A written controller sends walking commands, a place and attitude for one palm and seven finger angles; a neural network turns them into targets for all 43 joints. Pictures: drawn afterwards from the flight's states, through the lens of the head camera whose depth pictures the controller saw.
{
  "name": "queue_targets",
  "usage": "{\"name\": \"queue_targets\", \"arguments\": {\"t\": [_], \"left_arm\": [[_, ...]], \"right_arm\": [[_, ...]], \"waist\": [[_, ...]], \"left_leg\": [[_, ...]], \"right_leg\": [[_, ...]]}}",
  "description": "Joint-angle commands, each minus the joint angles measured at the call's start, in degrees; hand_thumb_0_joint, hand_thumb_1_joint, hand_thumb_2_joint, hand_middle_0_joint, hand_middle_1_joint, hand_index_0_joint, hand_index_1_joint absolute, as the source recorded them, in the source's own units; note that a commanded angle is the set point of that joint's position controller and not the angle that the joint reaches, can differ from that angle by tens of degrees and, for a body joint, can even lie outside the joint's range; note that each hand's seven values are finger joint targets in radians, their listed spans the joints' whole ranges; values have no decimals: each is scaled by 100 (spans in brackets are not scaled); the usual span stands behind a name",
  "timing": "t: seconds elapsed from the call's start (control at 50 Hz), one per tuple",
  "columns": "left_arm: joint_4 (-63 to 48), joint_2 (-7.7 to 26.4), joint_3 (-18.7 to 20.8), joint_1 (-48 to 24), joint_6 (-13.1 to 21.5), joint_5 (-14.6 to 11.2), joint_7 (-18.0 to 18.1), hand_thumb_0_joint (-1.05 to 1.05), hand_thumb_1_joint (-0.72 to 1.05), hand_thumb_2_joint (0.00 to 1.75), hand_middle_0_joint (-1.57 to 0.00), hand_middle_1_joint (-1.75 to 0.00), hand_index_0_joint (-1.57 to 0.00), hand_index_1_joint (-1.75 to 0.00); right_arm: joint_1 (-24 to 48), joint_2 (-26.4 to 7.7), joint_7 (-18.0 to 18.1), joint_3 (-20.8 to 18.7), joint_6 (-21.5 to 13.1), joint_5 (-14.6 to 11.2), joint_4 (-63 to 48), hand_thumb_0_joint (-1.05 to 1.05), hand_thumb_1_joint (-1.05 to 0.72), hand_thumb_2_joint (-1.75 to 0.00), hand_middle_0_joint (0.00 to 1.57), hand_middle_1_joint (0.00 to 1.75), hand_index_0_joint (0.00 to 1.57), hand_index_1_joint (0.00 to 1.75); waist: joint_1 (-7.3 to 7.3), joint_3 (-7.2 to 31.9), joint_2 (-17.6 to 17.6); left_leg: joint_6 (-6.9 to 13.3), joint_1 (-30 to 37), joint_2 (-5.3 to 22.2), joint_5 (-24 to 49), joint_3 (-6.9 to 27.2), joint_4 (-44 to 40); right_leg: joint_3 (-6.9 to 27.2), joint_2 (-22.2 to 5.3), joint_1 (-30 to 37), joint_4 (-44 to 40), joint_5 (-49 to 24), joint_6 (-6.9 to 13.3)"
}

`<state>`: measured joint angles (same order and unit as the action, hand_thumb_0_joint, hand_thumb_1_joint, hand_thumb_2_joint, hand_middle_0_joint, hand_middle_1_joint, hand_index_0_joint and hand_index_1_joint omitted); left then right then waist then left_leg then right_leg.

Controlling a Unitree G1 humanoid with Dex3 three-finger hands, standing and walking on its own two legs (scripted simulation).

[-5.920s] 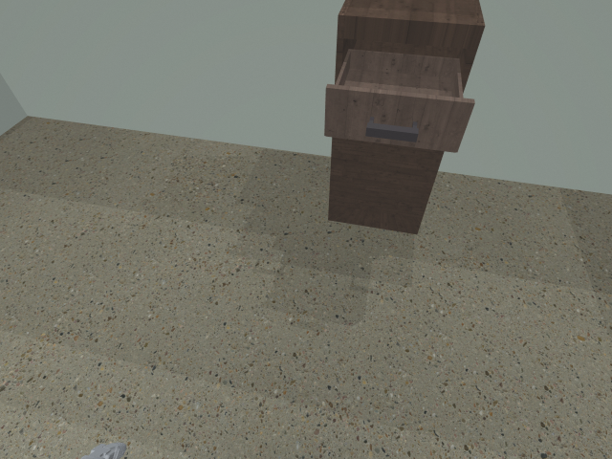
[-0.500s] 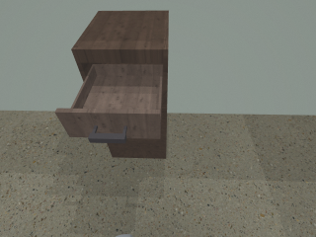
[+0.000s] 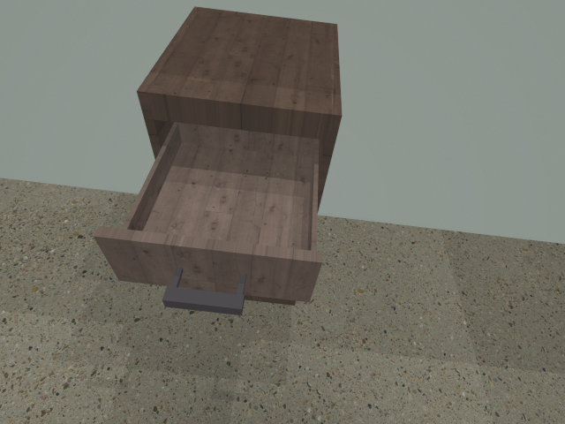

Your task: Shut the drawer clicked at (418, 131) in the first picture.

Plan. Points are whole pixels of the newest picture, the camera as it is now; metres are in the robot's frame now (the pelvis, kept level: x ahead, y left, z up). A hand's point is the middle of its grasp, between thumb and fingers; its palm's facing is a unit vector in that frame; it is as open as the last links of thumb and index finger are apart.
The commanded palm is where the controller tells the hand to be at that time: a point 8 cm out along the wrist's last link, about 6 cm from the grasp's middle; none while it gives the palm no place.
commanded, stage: come to a stop and stand still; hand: left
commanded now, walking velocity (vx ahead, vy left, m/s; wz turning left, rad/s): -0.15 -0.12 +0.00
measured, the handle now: (207, 288) +0.32 +0.15 -0.05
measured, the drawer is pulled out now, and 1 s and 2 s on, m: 0.30 0.30 0.30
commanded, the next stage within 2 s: look again from close up in 0.80 s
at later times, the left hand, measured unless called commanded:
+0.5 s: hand out of the picture +0.03 +0.10 -0.16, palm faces +0.02 -0.97 -0.26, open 7.3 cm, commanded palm none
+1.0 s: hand out of the picture -0.05 +0.06 -0.17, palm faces +0.05 -0.99 -0.16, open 7.4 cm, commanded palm none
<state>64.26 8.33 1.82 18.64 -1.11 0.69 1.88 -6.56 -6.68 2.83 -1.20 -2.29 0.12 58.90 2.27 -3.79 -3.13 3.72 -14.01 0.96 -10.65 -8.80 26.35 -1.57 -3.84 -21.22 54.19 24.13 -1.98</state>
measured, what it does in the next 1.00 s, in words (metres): steps on the spot: right foot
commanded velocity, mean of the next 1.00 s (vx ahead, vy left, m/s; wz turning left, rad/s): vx -0.01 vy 0.00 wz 0.00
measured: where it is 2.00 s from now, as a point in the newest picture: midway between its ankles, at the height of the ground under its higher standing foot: outside the picture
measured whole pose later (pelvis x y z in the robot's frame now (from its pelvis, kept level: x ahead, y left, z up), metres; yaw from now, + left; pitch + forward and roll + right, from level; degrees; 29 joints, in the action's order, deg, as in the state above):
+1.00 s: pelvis -0.02 -0.09 +0.00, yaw +0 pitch -1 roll -1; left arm 64.2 4.5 -0.3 19.8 1.8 1.1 2.6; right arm -17.6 -8.2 1.9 -0.6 0.1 0.3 62.4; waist -0.4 -2.0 2.2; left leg -1.0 -14.6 3.6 -18.1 -0.2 34.2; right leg -5.0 3.1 -10.4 23.8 12.8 3.8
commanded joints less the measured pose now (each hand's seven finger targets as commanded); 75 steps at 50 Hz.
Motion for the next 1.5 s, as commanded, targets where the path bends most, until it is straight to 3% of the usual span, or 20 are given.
{"name": "queue_targets", "arguments": {"t": [0.0, 0.1, 0.2, 0.24, 0.26, 0.28, 0.32, 0.4, 0.56, 0.6, 0.72, 0.86, 0.88, 0.9, 0.94, 1.02, 1.08, 1.14, 1.24, 1.48], "left_arm": [[-203, 337, 191, 667, -199, 85, 32, 0, 90, 90, -20, -30, -20, -30], [-624, 406, 244, 161, -237, 78, 7, 0, 90, 90, -20, -30, -20, -30], [-785, 358, 154, -79, -86, 39, -3, 0, 90, 90, -20, -30, -20, -30], [-630, 429, 140, 253, 3, 56, 6, 0, 90, 90, -20, -30, -20, -30], [-634, 699, 142, 204, 74, 89, 31, 0, 90, 90, -20, -30, -20, -30], [-662, 1009, 151, -12, 149, 92, 44, 0, 90, 90, -20, -30, -20, -30], [-701, 1142, 165, -247, 203, 75, 28, 0, 90, 90, -20, -30, -20, -30], [-573, 807, 65, -535, 226, -6, 42, 0, 90, 90, -20, -30, -20, -30], [-251, 549, 26, -268, 171, -52, 30, 0, 90, 90, -20, -30, -20, -30], [-170, 645, 56, -268, 156, -74, 27, 0, 90, 90, -20, -30, -20, -30], [-89, 582, 46, -127, 167, -55, 20, 0, 90, 90, -20, -30, -20, -30], [21, 423, 16, 136, 213, -46, 14, 0, 90, 90, -20, -30, -20, -30], [108, 593, -4, 704, 459, 75, 277, 0, 90, 90, -20, -30, -20, -30], [-82, 835, 50, 779, 508, 84, 257, 0, 90, 90, -20, -30, -20, -30], [-307, 707, -5, 314, 456, 89, 178, 0, 90, 90, -20, -30, -20, -30], [-404, 369, -76, 158, 321, 7, 102, 0, 90, 90, -20, -30, -20, -30], [-375, 366, -103, 274, 222, 22, 73, 0, 90, 90, -20, -30, -20, -30], [-322, 336, -147, 334, 206, 16, 28, 0, 90, 90, -20, -30, -20, -30], [-347, 414, -157, 304, 190, 10, 4, 0, 90, 90, -20, -30, -20, -30], [-218, 464, -161, 270, 212, -12, 20, 0, 90, 90, -20, -30, -20, -30]], "right_arm": [[-496, -968, 49, -230, 153, 55, -122, 0, -90, -90, 20, 30, 20, 30], [-495, -1023, 5, -323, 209, 103, -238, 0, -90, -90, 20, 30, 20, 30], [-658, -1140, -73, -392, 257, 142, -170, 0, -90, -90, 20, 30, 20, 30], [-708, -1085, -108, -399, 274, 89, -137, 0, -90, -90, 20, 30, 20, 30], [-874, -840, -146, -369, 264, 35, -89, 0, -90, -90, 20, 30, 20, 30], [-919, -496, -167, -274, 278, 0, -172, 0, -90, -90, 20, 30, 20, 30], [-596, -496, -165, -208, 405, 71, -273, 0, -90, -90, 20, 30, 20, 30], [-1049, -480, -115, -149, 373, 35, 227, 0, -90, -90, 20, 30, 20, 30], [-1383, -507, -9, -27, 298, 58, 642, 0, -90, -90, 20, 30, 20, 30], [-1362, -455, -23, -12, 280, 65, 697, 0, -90, -90, 20, 30, 20, 30], [-1526, -420, -30, -3, 293, 81, 690, 0, -90, -90, 20, 30, 20, 30], [-1619, -383, -11, 32, 227, 68, 675, 0, -90, -90, 20, 30, 20, 30], [-894, -582, -92, 31, 63, 54, 290, 0, -90, -90, 20, 30, 20, 30], [-1338, -314, -79, 23, 151, 32, 16, 0, -90, -90, 20, 30, 20, 30], [-1535, -211, -125, 23, 142, -21, -23, 0, -90, -90, 20, 30, 20, 30], [-1825, -461, -123, 61, 76, 75, 20, 0, -90, -90, 20, 30, 20, 30], [-1659, -603, -107, 112, 31, 85, 7, 0, -90, -90, 20, 30, 20, 30], [-1519, -702, -97, 117, 33, 72, -38, 0, -90, -90, 20, 30, 20, 30], [-1526, -781, -109, 144, 30, 80, 46, 0, -90, -90, 20, 30, 20, 30], [-1517, -725, -87, 195, -14, 49, 348, 0, -90, -90, 20, 30, 20, 30]], "waist": [[-76, 354, 812], [-173, 399, 1246], [-249, 587, 1394], [-102, 763, 1033], [-159, 688, 349], [-315, 510, -648], [-191, 362, -1354], [-363, 429, -512], [-243, -207, -66], [-231, -17, 453], [-250, -175, 250], [-243, -158, 266], [64, -371, -124], [-275, 315, 69], [-412, 750, 220], [-410, -43, 524], [-223, -302, 1045], [-162, -391, 497], [-157, -321, 407], [-170, -30, 310]], "left_leg": [[565, 11, 1777, 2745, 1093, -1047], [601, 152, 1632, 2123, 1070, -955], [537, 305, 1616, 1346, 1353, -793], [208, 77, 1269, 843, 1116, -321], [-104, -212, 921, 320, 910, 117], [-442, -644, 402, -820, 475, 432], [-484, -583, 230, -1781, 736, 1054], [-539, -273, 213, -1027, 777, 1100], [-436, 570, 508, 346, 957, -309], [-458, 475, 471, 412, 926, -407], [-454, 380, 401, 3, 868, -498], [-436, 461, 454, 220, 928, -633], [-612, -629, 273, -561, 469, 958], [-391, -533, 236, -1043, 1011, 1396], [-405, -180, 213, -1036, 785, 1127], [-221, 145, 494, -196, 1067, -157], [-78, -518, 675, -181, 1504, -671], [-54, -630, 575, -790, 1527, -897], [-44, -547, 522, -942, 1559, -1059], [-67, 82, 453, 537, 1278, -715]], "right_leg": [[208, -7, -85, 591, -240, -71], [166, 86, -291, 348, -167, -64], [-72, 120, 419, -1521, -45, 87], [-194, 159, 1207, -2952, -1202, 85], [278, -172, 1495, -3591, -1668, 168], [1238, -1103, 1331, -3777, -2325, 517], [1441, -1330, 730, -3897, -2994, 996], [719, -889, 1171, -3471, -3558, 1015], [676, -304, 617, -3874, -1572, 391], [629, -295, 992, -3831, -1611, 347], [749, -301, 924, -4237, -647, 352], [584, -243, 939, -4120, -980, 419], [1110, -732, 1340, -3679, -5524, -269], [1197, -1156, 1718, -3377, -6048, -67], [669, -859, 1386, -3394, -3704, 881], [470, -212, 382, -3283, -688, 628], [203, 41, 850, -2923, -742, 496], [234, -12, 918, -2998, -790, 464], [225, -62, 974, -3010, -836, 435], [253, -200, 1075, -3040, -1481, 381]]}}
